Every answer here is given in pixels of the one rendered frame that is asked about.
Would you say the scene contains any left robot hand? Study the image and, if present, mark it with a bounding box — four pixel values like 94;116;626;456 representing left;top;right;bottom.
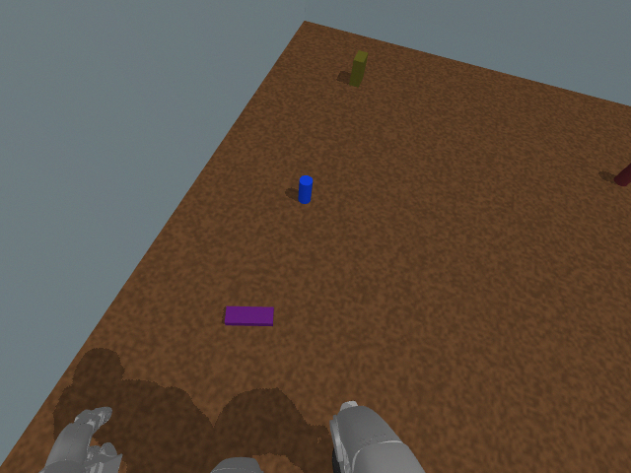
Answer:
44;407;122;473

